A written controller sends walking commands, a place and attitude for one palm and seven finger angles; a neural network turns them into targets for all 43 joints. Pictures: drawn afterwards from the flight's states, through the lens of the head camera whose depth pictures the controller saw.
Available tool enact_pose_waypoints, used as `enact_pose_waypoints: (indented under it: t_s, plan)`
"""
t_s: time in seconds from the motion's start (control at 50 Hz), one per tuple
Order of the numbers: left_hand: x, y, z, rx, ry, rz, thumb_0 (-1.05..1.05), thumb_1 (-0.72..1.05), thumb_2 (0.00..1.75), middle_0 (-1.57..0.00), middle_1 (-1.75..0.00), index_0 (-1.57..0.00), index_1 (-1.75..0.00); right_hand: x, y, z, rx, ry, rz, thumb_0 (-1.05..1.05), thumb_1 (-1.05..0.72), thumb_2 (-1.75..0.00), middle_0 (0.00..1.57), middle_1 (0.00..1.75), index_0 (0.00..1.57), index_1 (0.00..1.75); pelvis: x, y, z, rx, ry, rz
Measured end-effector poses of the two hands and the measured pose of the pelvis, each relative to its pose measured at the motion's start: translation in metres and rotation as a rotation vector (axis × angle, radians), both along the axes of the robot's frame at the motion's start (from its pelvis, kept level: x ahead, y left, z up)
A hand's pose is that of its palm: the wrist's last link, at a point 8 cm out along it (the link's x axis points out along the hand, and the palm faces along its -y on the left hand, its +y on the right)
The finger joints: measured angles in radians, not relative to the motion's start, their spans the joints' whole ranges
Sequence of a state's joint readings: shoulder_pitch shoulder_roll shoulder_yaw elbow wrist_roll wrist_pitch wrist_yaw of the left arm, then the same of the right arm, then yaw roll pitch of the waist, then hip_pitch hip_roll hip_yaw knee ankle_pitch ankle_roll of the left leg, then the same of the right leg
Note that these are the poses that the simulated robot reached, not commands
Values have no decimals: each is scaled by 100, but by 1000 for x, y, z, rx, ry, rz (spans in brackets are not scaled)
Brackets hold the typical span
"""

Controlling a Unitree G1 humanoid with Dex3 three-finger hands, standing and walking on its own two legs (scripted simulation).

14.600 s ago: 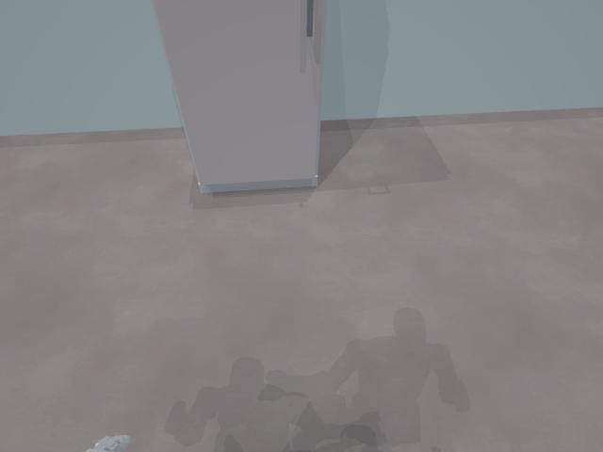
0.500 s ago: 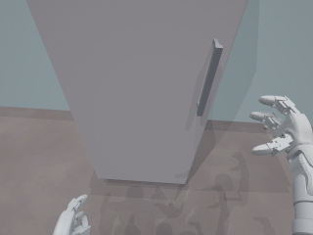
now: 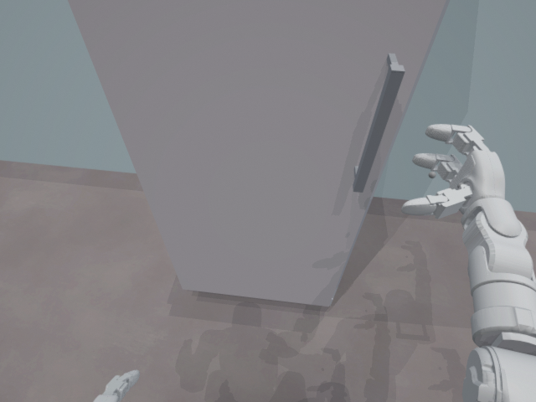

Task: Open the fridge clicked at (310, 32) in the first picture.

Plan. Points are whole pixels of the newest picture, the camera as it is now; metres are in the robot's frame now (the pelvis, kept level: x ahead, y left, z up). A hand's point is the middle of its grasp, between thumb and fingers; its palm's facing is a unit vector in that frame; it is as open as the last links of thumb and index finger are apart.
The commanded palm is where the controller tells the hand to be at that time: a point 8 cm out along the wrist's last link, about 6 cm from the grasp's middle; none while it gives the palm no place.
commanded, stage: move the hooked fingers beside the handle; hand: right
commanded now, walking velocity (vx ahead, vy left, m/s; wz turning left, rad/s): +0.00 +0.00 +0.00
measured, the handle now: (373, 131) +0.54 -0.13 +0.13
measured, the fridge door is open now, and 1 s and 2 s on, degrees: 0 0 0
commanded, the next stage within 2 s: feel for the door with the fingertips in 1.18 s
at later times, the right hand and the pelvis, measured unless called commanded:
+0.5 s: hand (410, 148) +0.48 -0.17 +0.15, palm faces +0.04 +1.00 +0.02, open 14.0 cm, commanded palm +0.45 -0.23 +0.14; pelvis +0.01 +0.01 -0.01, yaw +1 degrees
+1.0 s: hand (412, 153) +0.48 -0.18 +0.14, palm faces +0.02 +1.00 +0.03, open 14.0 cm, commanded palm +0.45 -0.23 +0.14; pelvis +0.01 +0.00 -0.01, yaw +1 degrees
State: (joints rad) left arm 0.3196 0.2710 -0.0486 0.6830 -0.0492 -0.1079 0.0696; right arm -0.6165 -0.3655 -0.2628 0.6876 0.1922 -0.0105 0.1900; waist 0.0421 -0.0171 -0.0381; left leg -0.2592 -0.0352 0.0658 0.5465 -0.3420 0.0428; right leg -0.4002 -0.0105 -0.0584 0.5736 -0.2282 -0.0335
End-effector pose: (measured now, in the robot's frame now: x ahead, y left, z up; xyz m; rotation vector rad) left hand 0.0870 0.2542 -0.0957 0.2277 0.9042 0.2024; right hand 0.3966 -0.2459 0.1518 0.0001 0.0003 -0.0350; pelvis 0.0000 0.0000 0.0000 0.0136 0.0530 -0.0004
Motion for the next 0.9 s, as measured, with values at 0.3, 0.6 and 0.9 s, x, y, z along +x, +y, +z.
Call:
enact_pose_waypoints:
  t_s: [0.3, 0.6, 0.9]
  plan:
    - [-46, 18, -12, -4, 133, 76, 1, 90, 90, -20, -30, -21, -30, 42, 17, -2, 17, 7, -13, -2, 50, -30, 30, 120, 30, 120, 2, 10, -4, -3, 50, 16]
    - [-59, 24, -16, -18, 199, 112, 1, 90, 90, -20, -30, -20, -30, 57, 14, -10, 25, 12, -9, -2, 50, -30, 30, 120, 29, 120, 12, 13, -7, -8, 91, 34]
    - [-25, 15, -13, -4, 135, 61, 1, 90, 90, -20, -30, -20, -30, 52, 7, -7, 20, -11, 1, -2, 50, -30, 29, 120, 29, 120, 9, 5, -9, 6, 87, 10]
